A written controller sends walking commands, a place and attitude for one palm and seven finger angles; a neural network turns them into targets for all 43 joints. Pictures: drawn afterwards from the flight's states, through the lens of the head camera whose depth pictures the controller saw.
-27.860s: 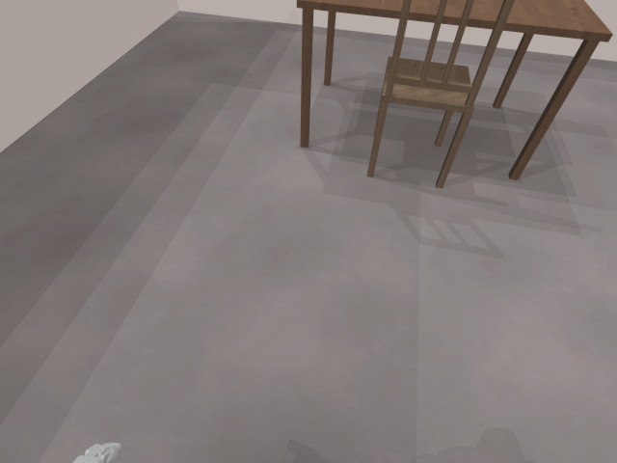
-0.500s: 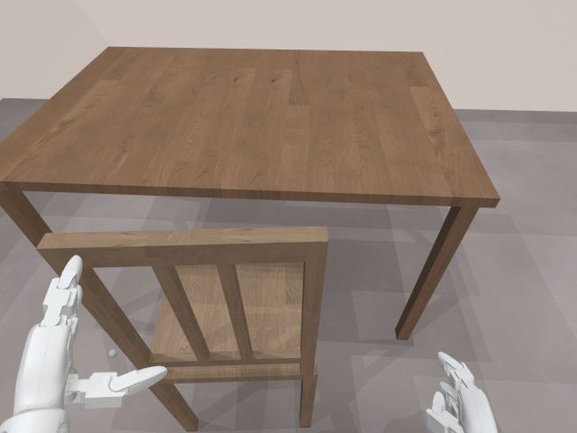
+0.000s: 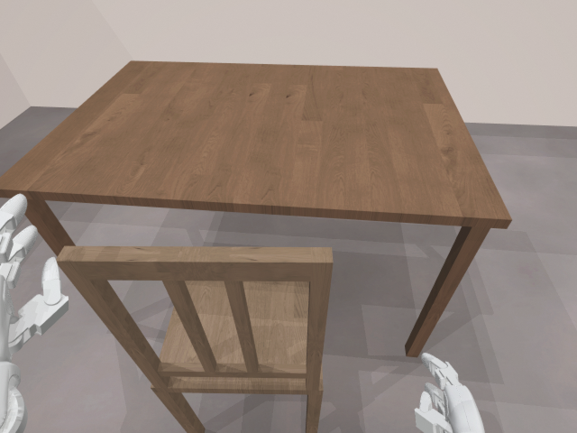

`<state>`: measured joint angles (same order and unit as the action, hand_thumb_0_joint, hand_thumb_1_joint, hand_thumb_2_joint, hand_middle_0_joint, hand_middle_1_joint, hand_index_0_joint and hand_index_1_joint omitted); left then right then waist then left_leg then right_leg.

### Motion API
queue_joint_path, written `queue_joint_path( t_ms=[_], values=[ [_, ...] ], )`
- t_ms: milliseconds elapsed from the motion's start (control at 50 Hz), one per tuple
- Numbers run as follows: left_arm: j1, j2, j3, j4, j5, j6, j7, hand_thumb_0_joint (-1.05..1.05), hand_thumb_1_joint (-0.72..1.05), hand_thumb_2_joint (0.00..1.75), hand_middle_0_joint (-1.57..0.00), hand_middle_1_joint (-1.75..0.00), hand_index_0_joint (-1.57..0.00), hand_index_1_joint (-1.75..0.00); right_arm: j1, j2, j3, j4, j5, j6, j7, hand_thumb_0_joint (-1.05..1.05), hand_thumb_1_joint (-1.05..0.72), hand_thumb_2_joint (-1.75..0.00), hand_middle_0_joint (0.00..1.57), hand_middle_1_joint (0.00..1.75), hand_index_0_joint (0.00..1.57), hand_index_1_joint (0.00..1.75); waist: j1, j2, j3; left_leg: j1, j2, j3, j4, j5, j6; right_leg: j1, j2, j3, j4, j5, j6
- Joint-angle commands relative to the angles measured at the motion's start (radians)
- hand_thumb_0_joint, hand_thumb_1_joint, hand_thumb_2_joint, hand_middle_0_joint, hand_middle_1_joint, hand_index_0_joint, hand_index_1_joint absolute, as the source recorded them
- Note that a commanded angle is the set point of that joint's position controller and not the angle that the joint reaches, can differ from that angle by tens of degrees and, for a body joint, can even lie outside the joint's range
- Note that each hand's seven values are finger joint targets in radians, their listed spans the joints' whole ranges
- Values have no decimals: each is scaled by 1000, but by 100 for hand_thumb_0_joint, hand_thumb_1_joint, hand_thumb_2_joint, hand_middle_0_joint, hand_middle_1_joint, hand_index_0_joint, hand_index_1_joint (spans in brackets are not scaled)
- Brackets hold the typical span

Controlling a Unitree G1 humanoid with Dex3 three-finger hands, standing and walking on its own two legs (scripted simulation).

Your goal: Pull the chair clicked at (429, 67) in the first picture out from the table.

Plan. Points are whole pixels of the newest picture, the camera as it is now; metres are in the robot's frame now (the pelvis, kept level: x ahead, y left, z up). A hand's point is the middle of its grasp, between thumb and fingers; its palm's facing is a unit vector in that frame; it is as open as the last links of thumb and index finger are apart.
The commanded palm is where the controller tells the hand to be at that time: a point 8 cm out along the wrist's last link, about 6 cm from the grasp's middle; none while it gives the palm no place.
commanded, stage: draw the hand back to the body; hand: left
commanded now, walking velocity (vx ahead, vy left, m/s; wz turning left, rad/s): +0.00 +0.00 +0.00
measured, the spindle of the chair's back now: (194, 329) +0.29 +0.22 -0.08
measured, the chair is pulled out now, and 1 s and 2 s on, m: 0.16 0.16 0.16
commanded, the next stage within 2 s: step back with the hand held close in 0.26 s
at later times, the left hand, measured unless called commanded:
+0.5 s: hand (81, 302) +0.18 +0.25 +0.16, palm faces +0.46 -0.79 -0.42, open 7.4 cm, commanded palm +0.13 +0.29 +0.17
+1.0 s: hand (34, 348) +0.14 +0.28 +0.15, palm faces +0.42 -0.78 -0.47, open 7.4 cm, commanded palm +0.08 +0.32 +0.17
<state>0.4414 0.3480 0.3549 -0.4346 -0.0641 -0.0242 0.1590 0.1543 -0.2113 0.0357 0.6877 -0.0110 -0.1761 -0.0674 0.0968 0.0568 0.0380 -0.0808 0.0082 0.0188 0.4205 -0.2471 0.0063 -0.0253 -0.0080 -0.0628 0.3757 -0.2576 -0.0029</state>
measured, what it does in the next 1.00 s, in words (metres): shifts its weight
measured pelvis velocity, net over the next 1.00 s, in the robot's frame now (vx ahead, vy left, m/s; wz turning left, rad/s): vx -0.07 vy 0.02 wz -0.01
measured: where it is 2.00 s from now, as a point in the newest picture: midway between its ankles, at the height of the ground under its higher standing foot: outside the picture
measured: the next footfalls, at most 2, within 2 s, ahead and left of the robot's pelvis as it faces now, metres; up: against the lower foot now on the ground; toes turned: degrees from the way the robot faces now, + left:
right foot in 2.00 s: -0.22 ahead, -0.11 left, +0.00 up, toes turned -2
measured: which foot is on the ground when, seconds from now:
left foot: down 0.00-1.00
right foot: down 0.00-1.00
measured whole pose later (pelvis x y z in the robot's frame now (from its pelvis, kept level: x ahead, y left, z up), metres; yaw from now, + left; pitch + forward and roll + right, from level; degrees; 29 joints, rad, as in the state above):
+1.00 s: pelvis -0.07 +0.02 -0.01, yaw -1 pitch +0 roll -2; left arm 0.55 0.40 0.39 -0.51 -0.07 -0.09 0.17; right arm 0.15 -0.24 0.00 0.59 0.01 -0.04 -0.10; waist 0.02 0.05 0.02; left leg -0.36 0.01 0.03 0.55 -0.20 0.03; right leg -0.30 -0.01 -0.05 0.49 -0.19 0.01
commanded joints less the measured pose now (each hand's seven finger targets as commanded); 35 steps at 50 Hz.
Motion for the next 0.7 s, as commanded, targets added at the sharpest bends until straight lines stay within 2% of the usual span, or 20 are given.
queue_joint_path(
  t_ms=[0, 20, 80, 100, 120, 140, 200, 220, 260, 340, 360, 380, 400, 420, 460, 500, 540, 600, 620, 680],
  values=[
    [-68, 148, 79, -141, 1, -58, -9, 0, 90, 90, -20, -30, -20, -30, -122, -122, -57, -160, 7, -25, -2, 0, -90, -90, 20, 30, 20, 30, -22, -45, -69, 12, 15, -1, -75, 273, 0, -29, 11, 15, -57, 216, -6],
    [-48, 160, 93, -132, -1, -56, -12, 0, 90, 90, -20, -30, -20, -30, -128, -122, -58, -162, 9, -21, 0, 0, -90, -90, 20, 30, 20, 30, -18, -32, -58, 10, 12, 2, -74, 267, -1, -28, 15, 18, -63, 218, -9],
    [-54, 173, 100, -182, -1, -68, -15, 0, 90, 90, -20, -30, -20, -30, -132, -113, -59, -174, 8, -12, -2, 0, -90, -90, 20, 30, 20, 30, -15, -12, -104, 24, 8, 12, -70, 278, 4, -4, 8, 23, -62, 241, -7],
    [-59, 187, 112, -190, -2, -70, -14, 0, 90, 90, -20, -30, -20, -30, -135, -112, -59, -177, 8, -10, -3, 0, -90, -90, 20, 30, 20, 30, -13, -8, -103, 23, 6, 14, -68, 274, 5, -5, 8, 25, -65, 243, -6],
    [-62, 203, 121, -200, -1, -69, -14, 0, 90, 90, -20, -30, -20, -30, -141, -115, -57, -175, 9, -11, -4, 0, -90, -90, 20, 30, 20, 30, -14, 27, -82, 14, 5, 12, -69, 261, 1, -10, 11, 29, -70, 230, -10],
    [-74, 190, 109, -216, 1, -74, -12, 0, 90, 90, -20, -30, -20, -30, -144, -107, -54, -179, 9, -15, -6, 0, -90, -90, 20, 30, 20, 30, -16, 38, -83, 15, 3, 11, -72, 255, 1, -12, 9, 27, -71, 220, -10],
    [-60, 200, 115, -227, 1, -81, -7, 0, 90, 90, -20, -30, -20, -30, -133, -110, -60, -175, 10, -20, -10, 0, -90, -90, 20, 30, 20, 30, -19, 25, -100, 36, 3, 19, -65, 262, 5, -18, 11, 27, -75, 233, -6],
    [-60, 215, 128, -226, 1, -80, -6, 0, 90, 90, -20, -30, -20, -30, -138, -112, -61, -173, 10, -23, -13, 0, -90, -90, 20, 30, 20, 30, -20, 36, -77, 31, 3, 19, -64, 247, 3, -27, 12, 30, -82, 223, -8],
    [-48, 181, 104, -194, -1, -84, -7, 0, 90, 90, -20, -30, -20, -30, -134, -108, -61, -168, 10, -26, -14, 0, -90, -90, 20, 30, 20, 30, -24, -7, -54, 20, 4, 19, -69, 227, 6, -39, 11, 27, -87, 202, -2],
    [-62, 172, 91, -183, 0, -90, -9, 0, 90, 90, -20, -30, -20, -30, -135, -111, -64, -164, 12, -31, -15, 0, -90, -90, 20, 30, 20, 30, -27, 20, -43, 25, 2, 22, -70, 205, 8, -55, 9, 33, -98, 176, -2],
    [-115, 167, 75, -188, 2, -93, -8, 0, 90, 90, -20, -30, -20, -30, -135, -114, -65, -159, 12, -33, -17, 0, -90, -90, 20, 30, 20, 30, -33, 7, -48, 31, 0, 23, -71, 198, 10, -60, 10, 33, -99, 167, 1],
    [-165, 284, 178, -214, -8, -118, -5, 0, 90, 90, -20, -30, -20, -30, -130, -144, -59, -200, 29, -5, -15, 0, -90, -90, 20, 30, 20, 30, -66, -7, 23, -61, 18, -2, -22, 111, 18, -177, -40, 87, -139, 167, 6],
    [-83, 226, 140, -141, -5, -112, -12, 0, 90, 90, -20, -30, -20, -30, -133, -132, -62, -187, 22, 14, -19, 0, -90, -90, 20, 30, 20, 30, -68, -70, 14, -68, 15, -14, 4, 93, 18, -200, -64, 92, -145, 153, 6],
    [-70, 230, 136, -172, -3, -116, -14, 0, 90, 90, -20, -30, -20, -30, -137, -134, -63, -201, 22, 24, -16, 0, -90, -90, 20, 30, 20, 30, -68, -51, 15, -73, 8, -7, 22, 85, 15, -224, -74, 104, -154, 149, 1],
    [11, 198, 115, -170, -2, -115, -12, 0, 90, 90, -20, -30, -20, -30, -117, -131, -65, -210, 23, 43, -22, 0, -90, -90, 20, 30, 20, 30, -72, -31, -67, -66, 16, -12, 35, 123, 12, -203, -91, 91, -116, 164, -6],
    [65, 207, 128, -199, -4, -112, -5, 0, 90, 90, -20, -30, -20, -30, -110, -136, -72, -224, 23, 59, -27, 0, -90, -90, 20, 30, 20, 30, -71, -8, -149, -50, 31, -18, 32, 237, 13, -162, -82, 71, -55, 268, 0],
    [92, 225, 148, -226, -6, -110, 1, 0, 90, 90, -20, -30, -20, -30, -115, -135, -74, -234, 24, 69, -34, 0, -90, -90, 20, 30, 20, 30, -70, 5, -195, -48, 46, -26, 25, 324, 12, -136, -70, 56, -11, 313, 5],
    [89, 255, 170, -271, -5, -110, 9, 0, 90, 90, -20, -30, -20, -30, -112, -144, -82, -248, 25, 82, -42, 0, -90, -90, 20, 30, 20, 30, -67, 14, -224, -52, 65, -43, 27, 429, 13, -135, -52, 43, 40, 343, 10],
    [94, 263, 180, -263, -7, -108, 13, 0, 90, 90, -20, -30, -20, -30, -124, -144, -83, -245, 25, 81, -44, 0, -90, -90, 20, 30, 20, 30, -67, 29, -222, -48, 67, -46, 23, 429, 13, -149, -45, 45, 43, 318, 10],
    [95, 251, 171, -262, -8, -107, 15, 0, 90, 90, -20, -30, -20, -30, -114, -147, -86, -252, 26, 86, -47, 0, -90, -90, 20, 30, 20, 30, -68, 10, -218, -80, 86, -55, 20, 426, 15, -154, -39, 45, 72, 289, 13]
  ],
)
